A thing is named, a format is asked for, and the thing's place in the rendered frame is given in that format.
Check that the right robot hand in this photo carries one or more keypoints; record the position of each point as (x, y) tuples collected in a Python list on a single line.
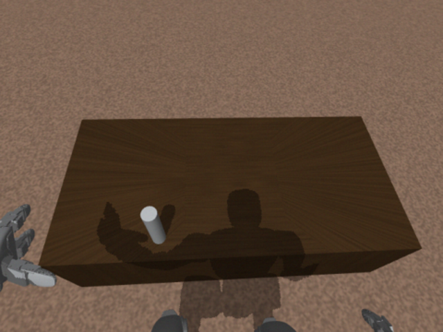
[(379, 324)]

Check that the can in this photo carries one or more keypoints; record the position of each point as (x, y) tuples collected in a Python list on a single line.
[(153, 224)]

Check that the left robot hand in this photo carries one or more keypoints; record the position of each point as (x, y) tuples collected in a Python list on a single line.
[(12, 267)]

